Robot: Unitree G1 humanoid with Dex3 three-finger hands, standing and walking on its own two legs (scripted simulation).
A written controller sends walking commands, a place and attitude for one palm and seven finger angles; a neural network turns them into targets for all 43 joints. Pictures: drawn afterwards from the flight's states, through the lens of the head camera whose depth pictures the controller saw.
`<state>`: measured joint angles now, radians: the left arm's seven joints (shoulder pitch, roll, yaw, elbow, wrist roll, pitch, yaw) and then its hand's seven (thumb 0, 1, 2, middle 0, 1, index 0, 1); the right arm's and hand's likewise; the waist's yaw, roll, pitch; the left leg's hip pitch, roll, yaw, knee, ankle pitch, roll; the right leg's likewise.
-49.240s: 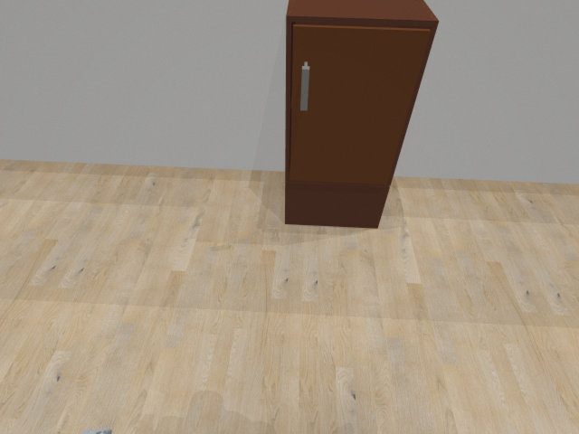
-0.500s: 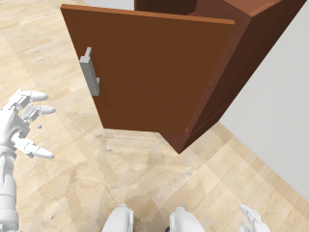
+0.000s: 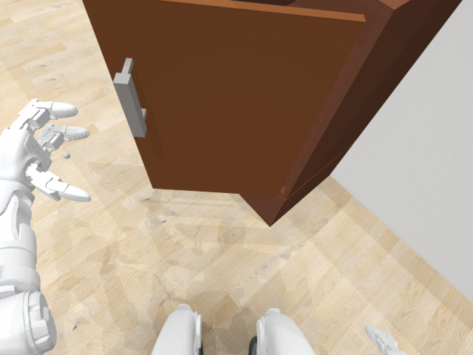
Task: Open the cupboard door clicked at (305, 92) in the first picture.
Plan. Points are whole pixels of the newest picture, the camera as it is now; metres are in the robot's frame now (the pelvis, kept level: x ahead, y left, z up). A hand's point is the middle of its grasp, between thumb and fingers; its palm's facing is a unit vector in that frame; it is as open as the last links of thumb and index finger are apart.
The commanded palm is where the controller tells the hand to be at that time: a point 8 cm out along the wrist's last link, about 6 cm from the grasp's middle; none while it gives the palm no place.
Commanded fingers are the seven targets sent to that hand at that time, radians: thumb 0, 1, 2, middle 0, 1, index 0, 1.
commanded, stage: move the hooked fingers beside the handle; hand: left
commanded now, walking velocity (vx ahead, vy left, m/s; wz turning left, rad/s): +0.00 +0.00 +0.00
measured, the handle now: (134, 99) +0.54 +0.20 +0.05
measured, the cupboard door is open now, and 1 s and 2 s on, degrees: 47 47 47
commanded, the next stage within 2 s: slide the fingers in behind the handle in 1.40 s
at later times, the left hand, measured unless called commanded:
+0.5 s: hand (79, 123) +0.48 +0.27 +0.05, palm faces -0.01 -1.00 -0.03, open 14.0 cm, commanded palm +0.47 +0.31 +0.05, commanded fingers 0.00 -0.50 0.30 -0.30 -1.20 -0.30 -1.20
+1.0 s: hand (80, 117) +0.50 +0.28 +0.04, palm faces +0.00 -1.00 -0.03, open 13.9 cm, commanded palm +0.49 +0.30 +0.05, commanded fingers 0.00 -0.50 0.30 -0.30 -1.20 -0.30 -1.20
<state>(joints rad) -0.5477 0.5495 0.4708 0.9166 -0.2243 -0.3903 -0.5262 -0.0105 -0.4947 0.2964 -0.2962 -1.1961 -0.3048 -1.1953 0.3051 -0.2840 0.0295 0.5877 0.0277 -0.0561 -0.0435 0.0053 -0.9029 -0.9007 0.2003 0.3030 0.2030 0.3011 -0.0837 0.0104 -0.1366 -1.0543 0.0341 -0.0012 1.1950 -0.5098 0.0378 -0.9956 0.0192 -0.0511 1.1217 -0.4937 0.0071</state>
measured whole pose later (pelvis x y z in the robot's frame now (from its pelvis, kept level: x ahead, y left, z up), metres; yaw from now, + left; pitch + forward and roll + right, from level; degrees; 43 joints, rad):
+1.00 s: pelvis +0.00 +0.01 -0.02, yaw -2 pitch +27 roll -6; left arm -0.86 0.73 0.54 1.14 -0.11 -0.37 -0.49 -0.01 -0.49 0.30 -0.30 -1.20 -0.30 -1.20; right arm 0.36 -0.28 0.06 0.60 0.01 0.06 -0.02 0.00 -0.90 -0.90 0.20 0.30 0.20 0.30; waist -0.17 0.02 -0.12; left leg -1.21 0.05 -0.02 1.28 -0.53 0.05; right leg -1.14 0.04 -0.06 1.17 -0.49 0.01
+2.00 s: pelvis +0.00 +0.00 -0.01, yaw -2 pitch +25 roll -5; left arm -0.80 0.62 0.48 1.09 -0.13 -0.39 -0.41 -0.01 -0.49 0.30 -0.30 -1.20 -0.30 -1.20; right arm 0.35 -0.27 0.05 0.60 0.01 0.07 -0.01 0.00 -0.90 -0.90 0.20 0.30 0.20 0.30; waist -0.17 0.02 -0.13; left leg -1.16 0.05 -0.01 1.25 -0.53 0.04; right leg -1.10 0.04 -0.06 1.15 -0.50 0.01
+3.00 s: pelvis +0.00 +0.00 -0.01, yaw -1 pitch +24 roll -4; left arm -0.78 0.49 0.40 1.08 -0.11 -0.45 -0.29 -0.01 -0.49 0.30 -0.30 -1.20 -0.30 -1.20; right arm 0.35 -0.26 0.03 0.61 0.00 0.08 0.01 0.00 -0.90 -0.90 0.20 0.30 0.20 0.30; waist -0.16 0.03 -0.14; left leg -1.13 0.05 -0.01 1.23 -0.53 0.03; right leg -1.07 0.03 -0.05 1.15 -0.50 0.00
